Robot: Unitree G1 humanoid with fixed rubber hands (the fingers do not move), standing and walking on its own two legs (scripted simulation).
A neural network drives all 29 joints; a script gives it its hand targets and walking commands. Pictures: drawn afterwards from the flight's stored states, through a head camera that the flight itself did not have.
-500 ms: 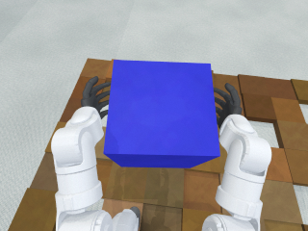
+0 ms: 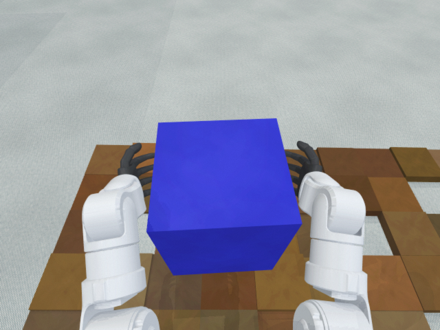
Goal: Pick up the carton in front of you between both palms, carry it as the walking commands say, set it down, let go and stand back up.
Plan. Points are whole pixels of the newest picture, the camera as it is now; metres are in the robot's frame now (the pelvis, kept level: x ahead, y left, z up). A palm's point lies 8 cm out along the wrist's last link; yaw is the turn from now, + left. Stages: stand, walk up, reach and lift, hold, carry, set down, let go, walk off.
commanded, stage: carry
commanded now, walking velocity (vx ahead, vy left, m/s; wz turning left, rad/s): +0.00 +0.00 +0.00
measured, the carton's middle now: (220, 203) +0.34 +0.00 +0.03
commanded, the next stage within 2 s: none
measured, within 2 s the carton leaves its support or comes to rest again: neither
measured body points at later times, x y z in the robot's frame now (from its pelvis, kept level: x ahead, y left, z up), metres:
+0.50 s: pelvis +0.09 +0.01 -0.01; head +0.08 +0.01 +0.44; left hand +0.42 +0.16 +0.09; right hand +0.41 -0.14 +0.08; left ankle +0.02 +0.09 -0.75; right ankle +0.07 -0.10 -0.69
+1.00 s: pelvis +0.32 -0.02 +0.00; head +0.33 -0.02 +0.45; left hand +0.66 +0.16 +0.14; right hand +0.68 -0.15 +0.14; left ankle +0.43 +0.12 -0.71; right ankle +0.25 -0.10 -0.74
